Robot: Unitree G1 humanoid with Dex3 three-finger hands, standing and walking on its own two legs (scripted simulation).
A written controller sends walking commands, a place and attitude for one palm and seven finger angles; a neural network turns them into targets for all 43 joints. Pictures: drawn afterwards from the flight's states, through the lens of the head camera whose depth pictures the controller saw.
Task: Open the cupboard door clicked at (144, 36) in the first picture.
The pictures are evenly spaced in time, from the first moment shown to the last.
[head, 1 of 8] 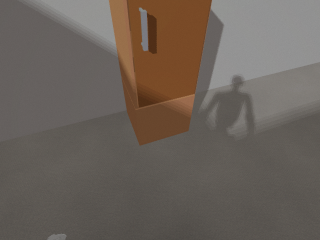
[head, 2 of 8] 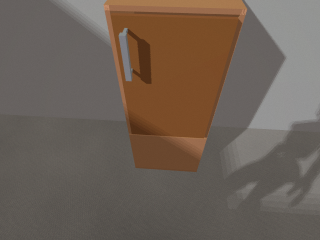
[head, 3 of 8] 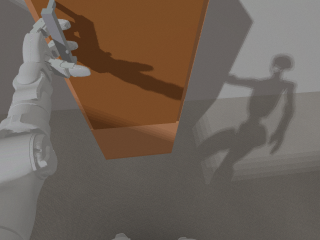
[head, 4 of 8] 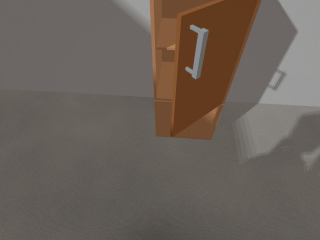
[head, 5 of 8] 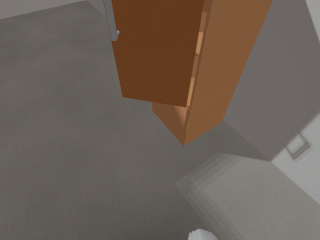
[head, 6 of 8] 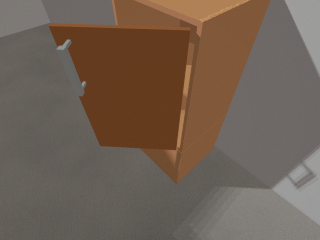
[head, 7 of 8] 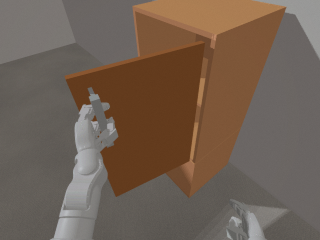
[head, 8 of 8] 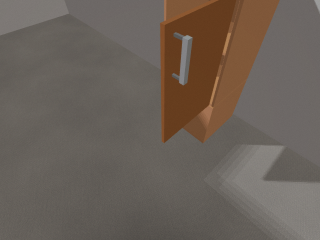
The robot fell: no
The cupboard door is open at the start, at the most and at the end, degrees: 0 91 91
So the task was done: yes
